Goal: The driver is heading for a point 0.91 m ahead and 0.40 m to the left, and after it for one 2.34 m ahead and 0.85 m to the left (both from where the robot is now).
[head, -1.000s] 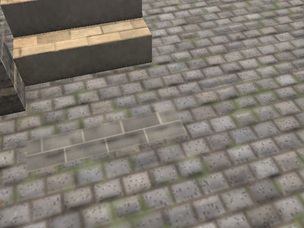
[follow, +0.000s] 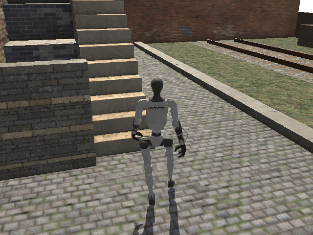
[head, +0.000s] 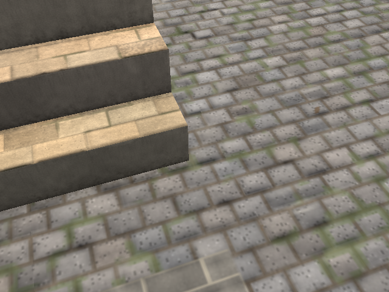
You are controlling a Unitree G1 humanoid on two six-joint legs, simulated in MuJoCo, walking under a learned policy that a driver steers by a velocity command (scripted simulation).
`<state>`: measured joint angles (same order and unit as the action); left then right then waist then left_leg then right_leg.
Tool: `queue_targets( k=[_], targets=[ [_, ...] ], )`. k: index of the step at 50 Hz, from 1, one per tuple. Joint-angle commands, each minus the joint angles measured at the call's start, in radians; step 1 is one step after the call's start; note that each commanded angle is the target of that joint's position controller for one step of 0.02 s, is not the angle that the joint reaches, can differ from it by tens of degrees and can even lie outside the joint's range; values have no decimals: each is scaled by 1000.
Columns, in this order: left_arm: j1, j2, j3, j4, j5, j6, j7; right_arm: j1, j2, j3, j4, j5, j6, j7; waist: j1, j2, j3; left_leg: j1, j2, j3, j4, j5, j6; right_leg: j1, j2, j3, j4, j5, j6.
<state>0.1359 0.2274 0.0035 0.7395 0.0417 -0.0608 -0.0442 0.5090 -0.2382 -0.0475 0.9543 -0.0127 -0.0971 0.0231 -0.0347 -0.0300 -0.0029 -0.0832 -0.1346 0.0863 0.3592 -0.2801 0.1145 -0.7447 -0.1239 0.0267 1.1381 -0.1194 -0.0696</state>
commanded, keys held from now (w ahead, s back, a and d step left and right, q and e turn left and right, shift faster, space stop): w+q+shift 0.94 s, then e+shift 0.06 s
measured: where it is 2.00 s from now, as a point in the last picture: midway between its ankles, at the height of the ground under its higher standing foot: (79, 148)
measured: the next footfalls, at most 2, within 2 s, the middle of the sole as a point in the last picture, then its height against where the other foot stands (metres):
right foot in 0.22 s outside the picture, level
left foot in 0.68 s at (145, 231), level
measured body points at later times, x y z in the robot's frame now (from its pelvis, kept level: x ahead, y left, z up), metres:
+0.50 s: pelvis +0.46 +0.01 +0.00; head +0.47 +0.02 +0.45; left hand +0.32 +0.26 -0.13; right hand +0.73 -0.18 -0.08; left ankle +0.52 +0.15 -0.65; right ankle +0.40 -0.12 -0.74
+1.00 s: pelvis +0.83 +0.22 +0.00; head +0.86 +0.25 +0.44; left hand +0.85 +0.55 -0.06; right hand +1.04 +0.01 -0.13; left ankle +0.74 +0.17 -0.74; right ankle +0.94 +0.13 -0.55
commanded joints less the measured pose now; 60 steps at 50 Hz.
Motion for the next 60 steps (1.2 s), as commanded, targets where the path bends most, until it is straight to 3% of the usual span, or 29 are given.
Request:
queue_targets(
  k=[1, 7, 10, 11, 12, 13, 14, 16, 19, 27, 30, 32, 33, 34, 35, 36, 37, 41, 45, 48, 50, 51, 53, 55, 56, 57, 58, 59, 60],
  targets=[
    [-140, 59, 1, -97, 0, -12, -9, -56, -81, -7, -77, 20, -38, 3, 29, 3, 191, -258, 218, -231, -348, 121, 115, 61, -13, -47, -265, 208, 32],
    [-271, 77, -3, -139, -13, -22, -2, 19, -164, -18, -53, 18, -33, -20, -18, 53, 109, 95, 257, -236, -242, 750, 87, 222, 102, -93, -593, 267, 17],
    [39, 179, 41, -60, -19, -34, 36, -9, -242, -33, -44, -8, -12, -31, 134, 131, -111, 153, 265, -254, 205, 1041, 48, 585, 168, -67, -630, 10, -12],
    [242, 230, 62, -8, -10, -38, 56, -58, -227, -35, -60, -12, -9, -29, 228, 121, -204, -25, 227, -247, 462, 841, 44, 847, 78, -6, -603, -46, -22],
    [381, 311, 85, 3, 34, -40, 75, -23, -87, -7, -106, 4, -17, -22, 215, -60, -364, -287, 143, -197, 829, 341, 41, 1107, -203, 316, -609, -429, -49],
    [313, 321, 95, -1, 40, -35, 58, 44, -42, 6, -152, 62, -18, -16, 121, -323, -479, -557, 57, -194, 1065, -151, 27, 1233, -361, 808, -819, -603, -133],
    [214, 219, 86, -15, 28, -33, 47, -74, -124, -6, -143, 43, -5, -28, 128, -154, -302, -652, 137, -194, 1081, -49, 45, 1097, -292, 687, -863, -657, -102],
    [155, 124, 67, 13, 22, -42, 41, -183, -109, -7, -153, 22, 11, -11, 100, 15, -98, -627, 202, -175, 999, 42, 32, 831, -233, 396, -894, -332, -72],
    [198, 68, 50, 90, -6, -63, 35, -228, -41, 3, -198, -12, 60, 20, 37, -36, 3, -627, 263, -160, 967, 47, 13, 675, -184, 148, -947, -130, -31],
    [183, 139, 58, 135, -19, -102, 31, -523, -69, 26, -325, -10, 71, 74, 0, 11, 167, -556, 225, 31, 484, 384, 30, 587, -68, -312, -1060, 376, 34],
    [236, 228, 73, 129, -24, -81, 54, -489, -111, 17, -298, -9, 57, 68, -35, -29, 86, -408, 102, 124, 370, 347, 70, 755, -83, -335, -886, 983, 59],
    [181, 287, 91, 102, -16, -42, 70, -229, -176, -12, -229, -3, 51, 46, -175, -83, -67, -149, 46, 106, 366, 236, 109, 773, -123, -311, -529, 1197, 42],
    [151, 283, 92, 85, -11, -23, 72, -31, -209, -36, -162, -4, 48, 28, -244, -70, -160, 57, 25, 57, 325, 177, 140, 701, -135, -277, -247, 1102, 26],
    [157, 244, 88, 90, 4, -16, 58, 5, -248, -63, -132, 1, 54, 3, -218, 28, -130, 184, 54, -29, 290, 88, 161, 513, -24, -269, 99, 458, 44],
    [202, 89, 50, 28, 22, -30, 44, -93, -343, -81, -144, -2, 65, -8, -56, 283, -65, 316, 220, -362, 335, 432, 244, 109, 140, -224, 501, -391, 89],
    [183, 104, 34, -74, -5, -59, 45, -100, -400, -97, -184, -22, 78, -10, -54, 262, -295, 486, 348, -772, 58, 126, 408, -89, 163, -20, 600, -379, 91],
    [106, 154, 31, -83, -2, -83, 51, -137, -345, -93, -215, -31, 78, -23, -59, 92, -207, 387, 370, -847, -117, -42, 356, -129, 97, 45, 493, -272, 76],
    [81, 142, 10, -80, 45, -47, 60, -242, -221, -50, -209, 9, 32, -40, 70, -101, 15, -123, 236, -540, -165, 415, 261, 119, -4, 34, 177, -204, 135],
    [6, 35, -28, -141, 24, -19, 50, -257, -213, -44, -204, 8, 23, -44, 88, 40, -30, -249, 99, -354, -74, 777, 192, 272, 39, -69, -4, -162, 131],
    [-103, 67, -9, -222, 52, -18, 92, -54, -249, -61, -189, 4, 15, -63, -10, 66, -66, 264, 251, -599, 86, 855, 222, -374, 33, 32, 585, -388, 78],
    [-481, 62, -7, -334, 41, -57, 115, 409, -230, -63, -60, -58, 10, -92, -294, 138, 10, 847, 359, -631, 253, 1381, 258, -1142, 94, -10, 1032, -802, 69],
    [-623, 16, -23, -394, 29, -62, 131, 513, -227, -59, -20, -90, 11, -106, -343, 204, 42, 949, 416, -614, 274, 1543, 236, -1372, 127, 22, 1257, -1030, 53],
    [-717, -72, -64, -493, 13, -63, 117, 453, -177, -41, 0, -119, 1, -111, -248, 163, 59, 810, 452, -490, 179, 1444, 159, -1401, 151, 107, 1378, -1212, -6],
    [-537, -103, -89, -484, 31, -36, 84, 101, -144, -16, -44, -26, 19, -88, 16, -50, 79, 249, 331, -230, -123, 1137, 1, -830, 125, 14, 913, -964, -63],
    [-286, -89, -99, -403, 47, 0, 69, -211, -171, -10, -153, 31, 37, -86, 186, -221, -59, -257, 211, -91, -257, 1443, -22, -45, 168, -142, 484, -624, -75],
    [-97, -23, -68, -362, 26, 25, 70, -258, -268, -37, -215, 98, 9, -77, 215, -150, -213, -511, 247, -224, -160, 1727, 4, 613, 227, -123, 348, -266, -30],
    [233, 33, -17, -230, -32, 61, 92, -384, -417, -76, -208, 116, -28, -53, 420, 48, -422, -447, 312, -194, 29, 2048, -22, 946, 239, -107, 296, -15, 9],
    [532, 145, 44, -81, -25, 90, 110, -432, -420, -95, -185, 119, -43, -44, 526, -29, -477, -338, 236, -191, 516, 1742, -89, 999, 230, 19, -14, 65, -57],
    [318, 242, 67, -48, -49, 86, 91, -228, -267, -65, -192, 53, -34, 4, 244, -541, -557, -440, -93, -249, 1228, -139, -162, 1071, 45, 579, -415, 978, -295]
  ],
)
